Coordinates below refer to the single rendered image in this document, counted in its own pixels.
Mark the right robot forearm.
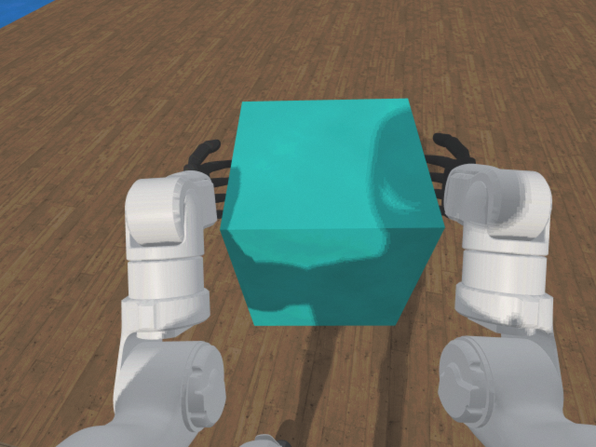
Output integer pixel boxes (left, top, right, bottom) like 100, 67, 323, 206
444, 164, 563, 407

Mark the right robot hand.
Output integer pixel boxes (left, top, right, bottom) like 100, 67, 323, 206
425, 133, 476, 218

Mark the left robot hand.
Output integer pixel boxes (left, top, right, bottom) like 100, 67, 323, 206
183, 140, 232, 219

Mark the carton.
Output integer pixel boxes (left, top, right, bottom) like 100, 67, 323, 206
220, 99, 445, 326

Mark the left robot forearm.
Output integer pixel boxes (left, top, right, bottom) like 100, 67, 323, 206
113, 170, 217, 411

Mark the robot left upper arm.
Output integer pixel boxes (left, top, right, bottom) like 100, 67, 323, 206
56, 341, 226, 447

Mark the robot right upper arm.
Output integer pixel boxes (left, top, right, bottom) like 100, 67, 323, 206
438, 336, 596, 447

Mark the left robot shin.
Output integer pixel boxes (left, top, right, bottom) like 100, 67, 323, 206
255, 434, 280, 446

